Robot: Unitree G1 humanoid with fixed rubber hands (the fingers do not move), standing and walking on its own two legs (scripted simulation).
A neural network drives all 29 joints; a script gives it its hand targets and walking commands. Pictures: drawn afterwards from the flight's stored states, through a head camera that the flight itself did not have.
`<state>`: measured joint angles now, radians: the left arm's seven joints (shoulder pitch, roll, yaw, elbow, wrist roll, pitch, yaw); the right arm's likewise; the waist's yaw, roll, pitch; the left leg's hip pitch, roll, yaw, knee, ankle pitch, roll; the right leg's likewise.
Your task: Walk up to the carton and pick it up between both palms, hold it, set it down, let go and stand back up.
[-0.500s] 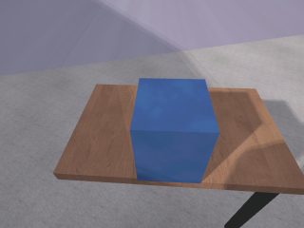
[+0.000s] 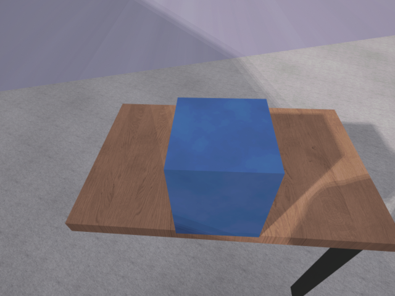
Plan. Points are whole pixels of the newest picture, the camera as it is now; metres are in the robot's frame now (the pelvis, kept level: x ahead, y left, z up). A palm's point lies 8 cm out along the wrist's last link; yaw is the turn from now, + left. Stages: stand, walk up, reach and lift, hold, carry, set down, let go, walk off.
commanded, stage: stand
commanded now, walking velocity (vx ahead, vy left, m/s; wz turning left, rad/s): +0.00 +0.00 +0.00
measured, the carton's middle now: (219, 168) +0.40 -0.03 +0.04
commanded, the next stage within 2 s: none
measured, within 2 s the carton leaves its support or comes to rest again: neither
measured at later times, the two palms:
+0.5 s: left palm out of the picture -0.03 +0.20 -0.15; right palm out of the picture -0.01 -0.20 -0.15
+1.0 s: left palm out of the picture -0.03 +0.20 -0.15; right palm out of the picture +0.00 -0.20 -0.15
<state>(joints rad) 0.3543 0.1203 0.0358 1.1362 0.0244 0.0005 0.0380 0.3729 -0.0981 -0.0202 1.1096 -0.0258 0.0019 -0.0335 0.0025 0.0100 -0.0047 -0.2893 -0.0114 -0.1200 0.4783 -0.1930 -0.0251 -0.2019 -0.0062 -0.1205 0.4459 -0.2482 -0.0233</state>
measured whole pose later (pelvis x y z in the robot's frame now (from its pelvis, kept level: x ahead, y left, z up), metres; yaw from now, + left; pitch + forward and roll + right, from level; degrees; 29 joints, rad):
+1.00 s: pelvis +0.02 +0.00 +0.00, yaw +1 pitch +0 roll -1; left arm 0.35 0.11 0.03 1.13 0.02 0.00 0.05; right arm 0.31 -0.10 -0.01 1.13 -0.02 0.00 -0.04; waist 0.01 0.00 0.02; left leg -0.26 -0.02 -0.13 0.48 -0.21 -0.02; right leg -0.16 -0.01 -0.13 0.44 -0.27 -0.02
